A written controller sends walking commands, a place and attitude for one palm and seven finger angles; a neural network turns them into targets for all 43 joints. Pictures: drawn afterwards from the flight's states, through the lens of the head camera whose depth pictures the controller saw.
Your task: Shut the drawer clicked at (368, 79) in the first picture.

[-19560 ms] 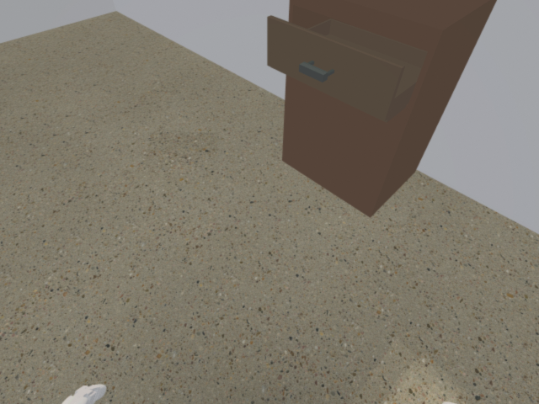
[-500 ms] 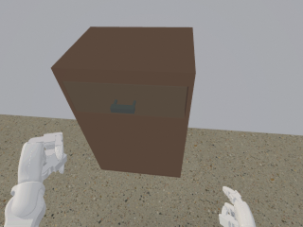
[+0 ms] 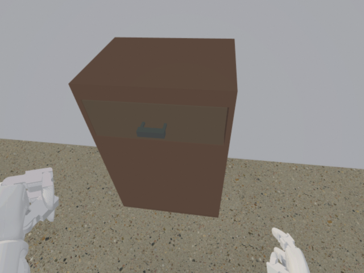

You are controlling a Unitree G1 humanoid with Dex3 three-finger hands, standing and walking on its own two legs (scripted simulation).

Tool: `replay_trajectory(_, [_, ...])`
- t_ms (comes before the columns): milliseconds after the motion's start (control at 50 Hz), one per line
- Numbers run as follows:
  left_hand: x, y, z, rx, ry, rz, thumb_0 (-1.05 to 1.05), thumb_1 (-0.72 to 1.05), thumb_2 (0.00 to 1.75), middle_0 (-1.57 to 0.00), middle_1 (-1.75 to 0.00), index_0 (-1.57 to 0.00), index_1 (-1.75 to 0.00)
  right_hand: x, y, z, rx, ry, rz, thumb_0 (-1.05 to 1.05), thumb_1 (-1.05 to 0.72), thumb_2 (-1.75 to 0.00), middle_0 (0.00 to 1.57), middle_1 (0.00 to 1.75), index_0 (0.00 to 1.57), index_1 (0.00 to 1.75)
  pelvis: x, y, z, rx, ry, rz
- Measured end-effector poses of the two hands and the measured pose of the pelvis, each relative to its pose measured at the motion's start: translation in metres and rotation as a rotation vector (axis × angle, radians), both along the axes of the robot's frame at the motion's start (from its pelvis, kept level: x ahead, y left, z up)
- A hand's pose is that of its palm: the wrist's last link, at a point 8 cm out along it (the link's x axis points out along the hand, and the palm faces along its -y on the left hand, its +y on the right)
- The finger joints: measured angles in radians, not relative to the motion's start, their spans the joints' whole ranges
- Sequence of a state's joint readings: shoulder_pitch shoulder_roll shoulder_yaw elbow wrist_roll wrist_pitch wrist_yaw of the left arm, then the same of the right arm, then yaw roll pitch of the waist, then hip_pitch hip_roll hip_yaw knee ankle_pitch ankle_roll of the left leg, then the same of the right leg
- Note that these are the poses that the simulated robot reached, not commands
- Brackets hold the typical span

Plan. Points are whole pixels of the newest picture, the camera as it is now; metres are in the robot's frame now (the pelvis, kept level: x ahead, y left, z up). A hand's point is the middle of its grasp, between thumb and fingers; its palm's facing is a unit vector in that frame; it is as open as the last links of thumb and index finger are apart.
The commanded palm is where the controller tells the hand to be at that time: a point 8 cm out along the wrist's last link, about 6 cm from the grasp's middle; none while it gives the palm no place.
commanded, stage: step back with the hand held close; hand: left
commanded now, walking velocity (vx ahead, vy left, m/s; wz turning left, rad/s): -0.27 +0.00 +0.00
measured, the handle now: (152, 128) +0.61 +0.21 -0.07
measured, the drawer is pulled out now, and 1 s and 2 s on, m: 0.00 0.00 0.00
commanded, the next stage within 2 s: stop stepping back and stand still in 1.46 s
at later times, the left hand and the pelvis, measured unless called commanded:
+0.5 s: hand (29, 221) +0.14 +0.26 +0.16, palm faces +0.34 -0.78 -0.52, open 3.3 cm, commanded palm +0.08 +0.30 +0.17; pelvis -0.05 +0.02 -0.01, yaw +0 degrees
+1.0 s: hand (11, 263) +0.08 +0.25 +0.16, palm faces +0.33 -0.79 -0.51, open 3.3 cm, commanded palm +0.01 +0.29 +0.17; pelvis -0.11 +0.01 -0.01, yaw +2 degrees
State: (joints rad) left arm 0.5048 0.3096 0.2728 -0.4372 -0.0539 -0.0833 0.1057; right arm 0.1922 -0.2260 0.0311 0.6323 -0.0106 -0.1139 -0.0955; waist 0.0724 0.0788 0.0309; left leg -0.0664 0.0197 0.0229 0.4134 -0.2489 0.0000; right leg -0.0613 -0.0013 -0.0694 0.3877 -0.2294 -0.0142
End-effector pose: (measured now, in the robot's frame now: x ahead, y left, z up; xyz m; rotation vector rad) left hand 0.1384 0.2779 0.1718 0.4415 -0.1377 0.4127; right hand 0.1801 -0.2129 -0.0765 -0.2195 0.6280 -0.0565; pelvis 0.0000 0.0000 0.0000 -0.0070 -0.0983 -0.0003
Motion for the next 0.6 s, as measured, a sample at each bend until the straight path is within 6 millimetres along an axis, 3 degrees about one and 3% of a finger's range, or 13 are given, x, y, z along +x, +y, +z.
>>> replay_trajectory(120, [0.002, 0.007, 0.009, 0.071, -0.009, -0.035, 0.02, 0.89, 0.9, -1.4, -1.6, -1.4, -1.6, -0.009, -0.005, 0.001, -0.01, 0.043, -0.036, 0.02, -0.9, -0.9, 0.21, 0.3, 0.2, 0.3, -0.005, 0.005, -0.001, -0.011, 0.058, 0.013])
replay_trajectory(260, [-0.005, 0.015, 0.002, 0.099, 0.065, -0.073, 0.02, 0.89, 0.9, -1.4, -1.6, -1.4, -1.6, -0.029, -0.011, -0.007, -0.034, 0.119, -0.104, 0.02, -0.9, -0.9, 0.21, 0.3, 0.2, 0.3, -0.016, 0.017, -0.001, -0.003, 0.1, 0.009])
replay_trajectory(400, [-0.021, 0.023, 0.004, 0.132, 0.052, -0.081, 0.02, 0.89, 0.9, -1.4, -1.6, -1.4, -1.6, -0.046, -0.003, -0.008, -0.036, 0.13, -0.113, 0.02, -0.9, -0.9, 0.2, 0.3, 0.2, 0.3, -0.034, 0.023, -0.004, 0.004, 0.105, 0.006])
replay_trajectory(600, [-0.053, 0.018, 0.006, 0.156, -0.023, -0.08, 0.02, 0.89, 0.9, -1.4, -1.6, -1.4, -1.6, -0.068, 0.004, -0.008, -0.023, 0.072, -0.083, 0.02, -0.9, -0.9, 0.21, 0.3, 0.2, 0.3, -0.064, 0.02, -0.012, -0.009, 0.105, 0.012])
